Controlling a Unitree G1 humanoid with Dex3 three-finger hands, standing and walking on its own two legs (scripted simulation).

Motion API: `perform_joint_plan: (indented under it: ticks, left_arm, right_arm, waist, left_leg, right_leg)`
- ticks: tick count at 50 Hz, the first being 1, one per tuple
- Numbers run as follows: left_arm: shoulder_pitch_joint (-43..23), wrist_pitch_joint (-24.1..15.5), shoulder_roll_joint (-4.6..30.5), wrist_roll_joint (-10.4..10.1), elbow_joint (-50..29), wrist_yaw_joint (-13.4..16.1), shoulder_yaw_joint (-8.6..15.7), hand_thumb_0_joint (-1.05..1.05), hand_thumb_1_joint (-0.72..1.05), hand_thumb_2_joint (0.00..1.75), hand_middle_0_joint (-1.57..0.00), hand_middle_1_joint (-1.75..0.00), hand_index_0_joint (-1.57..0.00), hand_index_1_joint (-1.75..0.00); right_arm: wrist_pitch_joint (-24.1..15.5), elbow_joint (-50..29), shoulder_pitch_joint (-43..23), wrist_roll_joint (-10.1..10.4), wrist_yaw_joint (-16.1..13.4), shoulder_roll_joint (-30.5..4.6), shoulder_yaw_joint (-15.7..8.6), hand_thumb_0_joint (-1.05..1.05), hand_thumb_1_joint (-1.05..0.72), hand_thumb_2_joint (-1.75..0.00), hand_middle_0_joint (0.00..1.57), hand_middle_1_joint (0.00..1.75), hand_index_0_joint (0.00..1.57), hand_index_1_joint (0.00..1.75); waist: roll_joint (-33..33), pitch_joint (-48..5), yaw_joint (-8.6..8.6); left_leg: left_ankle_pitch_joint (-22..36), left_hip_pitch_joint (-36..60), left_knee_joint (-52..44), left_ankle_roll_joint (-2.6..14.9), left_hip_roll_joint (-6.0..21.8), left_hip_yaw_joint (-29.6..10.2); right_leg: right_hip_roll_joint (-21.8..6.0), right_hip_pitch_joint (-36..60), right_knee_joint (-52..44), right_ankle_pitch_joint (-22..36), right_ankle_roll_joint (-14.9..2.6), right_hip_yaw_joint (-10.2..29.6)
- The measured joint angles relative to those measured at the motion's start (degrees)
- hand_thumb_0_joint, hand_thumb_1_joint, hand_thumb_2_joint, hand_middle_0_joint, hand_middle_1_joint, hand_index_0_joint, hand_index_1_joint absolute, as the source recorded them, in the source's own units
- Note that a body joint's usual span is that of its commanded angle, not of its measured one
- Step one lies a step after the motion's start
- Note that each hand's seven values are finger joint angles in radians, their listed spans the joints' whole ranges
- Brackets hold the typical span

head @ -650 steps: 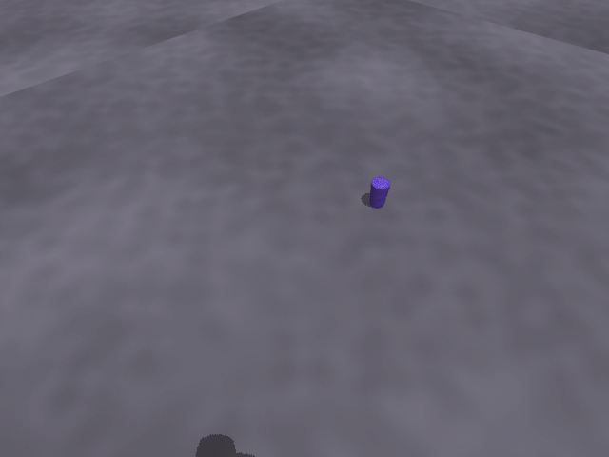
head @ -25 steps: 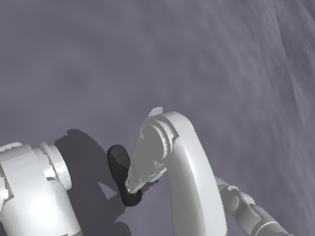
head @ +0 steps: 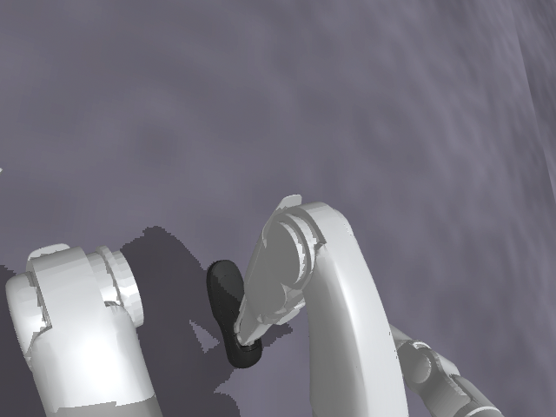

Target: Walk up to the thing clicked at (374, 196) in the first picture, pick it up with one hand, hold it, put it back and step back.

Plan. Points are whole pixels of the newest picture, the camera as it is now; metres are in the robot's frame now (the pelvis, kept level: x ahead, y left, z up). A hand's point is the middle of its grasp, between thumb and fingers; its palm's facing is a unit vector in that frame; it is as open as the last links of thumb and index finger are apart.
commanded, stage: settle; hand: left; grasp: from the side
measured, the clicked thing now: out of the picture +0.45 +0.27 -0.19
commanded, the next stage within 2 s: lift in 1.46 s
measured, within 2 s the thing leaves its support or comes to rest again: neither
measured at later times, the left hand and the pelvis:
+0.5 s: hand out of the picture +0.42 +0.31 -0.04, palm faces +0.32 -0.94 -0.08, open 11.4 cm; pelvis +0.01 -0.01 +0.03, yaw +6 degrees
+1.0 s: hand out of the picture +0.44 +0.29 +0.02, palm faces +0.32 -0.94 -0.05, open 11.4 cm; pelvis +0.03 -0.02 +0.07, yaw +10 degrees
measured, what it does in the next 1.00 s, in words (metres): rises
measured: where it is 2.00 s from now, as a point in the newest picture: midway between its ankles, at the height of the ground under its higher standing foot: (175, 375)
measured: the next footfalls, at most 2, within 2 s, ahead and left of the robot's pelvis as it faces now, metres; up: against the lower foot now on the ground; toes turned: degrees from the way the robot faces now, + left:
none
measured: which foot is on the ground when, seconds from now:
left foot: down 0.00-1.00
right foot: down 0.00-1.00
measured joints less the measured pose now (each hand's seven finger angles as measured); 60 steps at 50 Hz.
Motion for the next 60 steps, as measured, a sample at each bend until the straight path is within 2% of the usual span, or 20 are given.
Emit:
perform_joint_plan:
  ticks: [3, 15, 23, 31, 43, 60]
  left_arm:
    - [0.86, 2.13, -1.39, -0.02, -3.60, -0.93, -0.81, -0.08, -0.44, 0.92, -0.70, -0.94, -0.61, -0.95]
    - [3.42, 11.88, -8.40, -2.43, -15.89, -4.91, -5.08, -0.08, -0.45, 0.94, -0.71, -0.93, -0.62, -0.94]
    - [4.53, 17.55, -12.19, -3.23, -20.78, -7.32, -5.76, -0.09, -0.46, 0.94, -0.71, -0.93, -0.62, -0.93]
    - [4.17, 20.97, -15.32, -4.35, -22.53, -9.90, -6.03, -0.09, -0.46, 0.94, -0.71, -0.93, -0.63, -0.93]
    - [2.40, 23.69, -18.75, -4.78, -22.61, -12.39, -4.81, -0.09, -0.46, 0.95, -0.71, -0.93, -0.63, -0.93]
    - [0.96, 24.78, -20.90, -4.09, -21.56, -12.14, -4.09, -0.09, -0.46, 0.95, -0.71, -0.94, -0.62, -0.94]
  right_arm:
    - [0.18, 0.60, 1.06, 1.04, 0.03, 0.26, -1.58, -0.01, -0.93, -0.91, 0.21, 0.30, 0.20, 0.30]
    - [0.55, 2.07, 5.76, 6.80, -0.40, 1.09, -9.50, 0.00, -0.91, -0.90, 0.21, 0.30, 0.20, 0.30]
    - [1.40, 2.87, 7.98, 10.18, -1.37, 2.43, -13.78, 0.00, -0.91, -0.90, 0.21, 0.30, 0.20, 0.30]
    - [1.95, 3.71, 9.40, 12.61, -2.75, 3.50, -16.67, 0.00, -0.91, -0.90, 0.21, 0.30, 0.20, 0.30]
    - [1.81, 3.57, 10.35, 14.59, -4.83, 3.71, -20.30, 0.00, -0.91, -0.90, 0.21, 0.30, 0.20, 0.30]
    - [1.05, 3.82, 11.74, 15.23, -5.85, 4.13, -22.76, 0.00, -0.92, -0.90, 0.20, 0.30, 0.20, 0.30]
  waist:
    - [0.99, -1.65, 0.55]
    - [6.37, -10.26, 3.55]
    - [9.31, -14.48, 5.26]
    - [11.34, -17.62, 6.27]
    - [12.84, -21.14, 6.63]
    - [13.01, -23.30, 7.09]
  left_leg:
    - [0.25, -0.26, -0.91, 0.02, -0.14, 0.82]
    - [1.16, -1.89, -5.31, 0.63, -0.42, 5.15]
    - [1.39, -2.29, -8.47, 0.77, -0.50, 8.30]
    - [0.98, -1.86, -11.40, 0.21, -0.63, 10.53]
    - [-0.15, -0.07, -15.22, -0.65, -0.37, 12.31]
    - [0.12, 2.48, -19.45, -0.74, -0.38, 13.98]
  right_leg:
    - [-0.41, -0.36, -0.23, -0.28, -0.07, 0.55]
    - [-1.98, -2.69, -1.55, -1.65, -1.03, 3.53]
    - [-2.86, -4.31, -2.29, -2.68, -1.55, 6.00]
    - [-3.50, -5.47, -2.91, -3.89, -1.67, 7.96]
    - [-3.72, -5.65, -4.50, -5.43, -2.46, 9.45]
    - [-3.97, -3.97, -7.25, -5.86, -2.74, 10.75]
